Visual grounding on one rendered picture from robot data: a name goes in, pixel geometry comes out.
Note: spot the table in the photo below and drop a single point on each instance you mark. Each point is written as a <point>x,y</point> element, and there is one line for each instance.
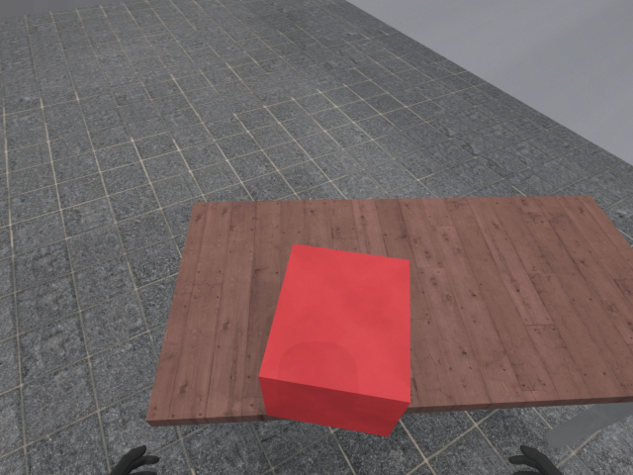
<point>514,302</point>

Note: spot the robot left hand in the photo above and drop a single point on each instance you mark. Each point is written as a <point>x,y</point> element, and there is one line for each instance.
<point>133,460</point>

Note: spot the carton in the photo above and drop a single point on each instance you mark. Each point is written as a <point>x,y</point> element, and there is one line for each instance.
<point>338,353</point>

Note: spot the robot right hand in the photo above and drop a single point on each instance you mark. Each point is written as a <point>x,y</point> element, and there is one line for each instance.
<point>535,459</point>

